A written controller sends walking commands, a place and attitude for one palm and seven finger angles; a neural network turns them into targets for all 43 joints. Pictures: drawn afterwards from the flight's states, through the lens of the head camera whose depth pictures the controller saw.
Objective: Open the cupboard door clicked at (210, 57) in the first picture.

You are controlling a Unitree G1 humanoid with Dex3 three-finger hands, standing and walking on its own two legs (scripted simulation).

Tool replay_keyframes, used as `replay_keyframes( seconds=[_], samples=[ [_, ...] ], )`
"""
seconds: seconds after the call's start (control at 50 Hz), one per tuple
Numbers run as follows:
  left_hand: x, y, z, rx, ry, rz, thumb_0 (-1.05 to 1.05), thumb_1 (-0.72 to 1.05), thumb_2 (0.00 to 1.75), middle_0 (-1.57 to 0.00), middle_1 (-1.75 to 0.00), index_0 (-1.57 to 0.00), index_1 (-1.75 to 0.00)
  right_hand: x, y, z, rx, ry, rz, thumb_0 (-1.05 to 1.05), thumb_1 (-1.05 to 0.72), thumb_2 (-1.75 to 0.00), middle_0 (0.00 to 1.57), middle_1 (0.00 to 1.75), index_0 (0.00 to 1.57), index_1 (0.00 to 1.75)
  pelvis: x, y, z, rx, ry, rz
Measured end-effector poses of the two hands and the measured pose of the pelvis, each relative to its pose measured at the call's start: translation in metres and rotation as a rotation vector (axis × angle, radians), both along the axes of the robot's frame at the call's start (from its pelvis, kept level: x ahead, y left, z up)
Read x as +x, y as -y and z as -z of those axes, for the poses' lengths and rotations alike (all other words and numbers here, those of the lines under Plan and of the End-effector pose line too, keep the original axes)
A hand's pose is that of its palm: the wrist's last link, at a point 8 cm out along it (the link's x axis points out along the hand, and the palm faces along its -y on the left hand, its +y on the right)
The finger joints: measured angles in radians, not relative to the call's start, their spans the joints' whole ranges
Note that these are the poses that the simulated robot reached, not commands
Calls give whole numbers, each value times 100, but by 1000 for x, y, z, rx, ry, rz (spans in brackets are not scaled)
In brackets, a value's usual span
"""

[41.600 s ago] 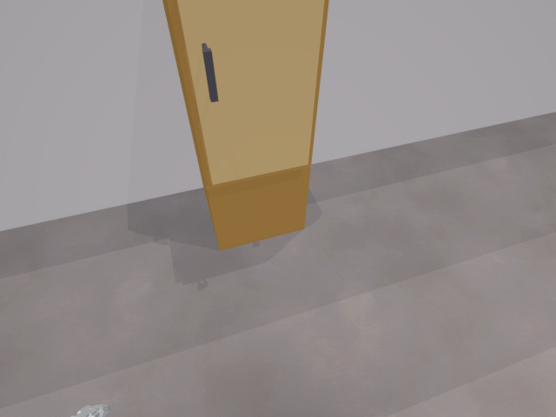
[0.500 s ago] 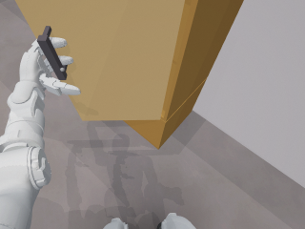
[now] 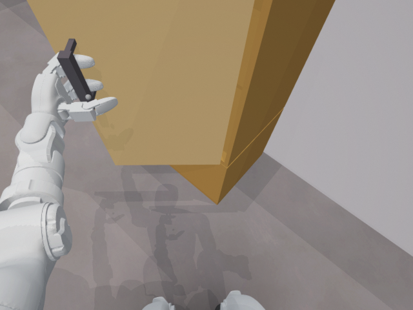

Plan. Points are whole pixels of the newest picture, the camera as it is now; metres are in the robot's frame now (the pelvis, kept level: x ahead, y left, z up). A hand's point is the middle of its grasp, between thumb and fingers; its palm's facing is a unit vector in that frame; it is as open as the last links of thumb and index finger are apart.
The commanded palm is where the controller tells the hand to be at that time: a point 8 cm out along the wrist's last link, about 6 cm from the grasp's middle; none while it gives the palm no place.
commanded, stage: close the thumb around the handle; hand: left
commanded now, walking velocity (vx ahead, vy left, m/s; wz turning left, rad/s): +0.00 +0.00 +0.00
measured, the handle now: (81, 76) +0.55 +0.21 +0.10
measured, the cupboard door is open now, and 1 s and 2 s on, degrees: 43 62 94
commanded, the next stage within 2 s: pull the door open along its arc in 0.34 s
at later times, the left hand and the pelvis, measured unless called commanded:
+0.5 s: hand (88, 96) +0.50 +0.19 +0.10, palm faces -0.03 -1.00 -0.02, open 5.5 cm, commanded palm +0.47 +0.24 +0.10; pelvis +0.00 +0.00 +0.00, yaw +0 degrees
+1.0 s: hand (97, 142) +0.39 +0.16 +0.10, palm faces +0.10 -0.99 +0.06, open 5.9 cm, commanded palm +0.33 +0.22 +0.10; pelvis +0.01 +0.00 +0.02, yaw -1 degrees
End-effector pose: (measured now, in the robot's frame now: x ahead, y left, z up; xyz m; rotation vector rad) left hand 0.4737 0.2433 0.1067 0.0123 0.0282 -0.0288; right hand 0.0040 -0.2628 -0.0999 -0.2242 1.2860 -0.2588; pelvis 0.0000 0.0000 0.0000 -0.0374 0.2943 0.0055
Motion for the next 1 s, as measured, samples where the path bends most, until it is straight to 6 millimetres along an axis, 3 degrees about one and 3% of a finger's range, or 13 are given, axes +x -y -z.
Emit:
replay_keyframes(
  seconds=[0.28,0.54,0.66,0.8,0.9,1.0],
  samples=[
    [3,-1,2,4,-8,4,1,74,83,-38,-133,-38,-133,-2,-1,3,-1,-14,-14,0,-90,-90,21,30,20,30,-2,0,2,-1,-9,-7],
    [4,-1,2,5,-7,5,1,76,82,-37,-135,-37,-134,-6,1,2,-3,-24,-4,1,-90,-90,21,30,20,30,-1,1,2,0,-11,-1],
    [-5,0,3,2,1,12,1,77,80,-37,-135,-36,-135,0,1,-1,4,13,20,1,-90,-90,21,30,20,30,4,1,-2,4,2,17],
    [-37,3,4,-3,27,31,1,75,77,-37,-135,-35,-135,29,-2,-6,36,100,20,1,-90,-90,21,30,20,30,11,1,-9,11,38,31],
    [-71,11,5,-13,38,45,1,74,75,-37,-135,-36,-134,67,-6,-12,55,215,-15,1,-90,-90,21,30,20,30,15,1,-13,16,70,32],
    [-108,32,7,-70,52,-131,1,72,77,-36,-135,-37,-129,113,-14,-19,89,345,-86,1,-90,-90,20,30,20,30,14,2,-15,22,97,25]
  ],
)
